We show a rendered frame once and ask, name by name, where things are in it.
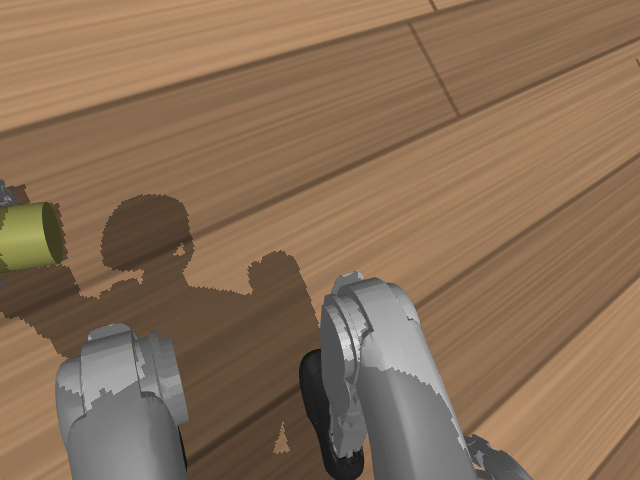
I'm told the right robot foot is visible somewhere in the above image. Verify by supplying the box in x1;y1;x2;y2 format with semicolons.
299;349;364;480

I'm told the bottle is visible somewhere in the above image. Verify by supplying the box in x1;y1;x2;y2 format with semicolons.
0;202;63;274

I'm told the left robot hand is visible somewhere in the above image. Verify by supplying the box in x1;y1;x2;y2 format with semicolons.
0;180;17;287

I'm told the right robot hand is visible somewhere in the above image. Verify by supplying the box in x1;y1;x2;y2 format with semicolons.
464;434;533;480

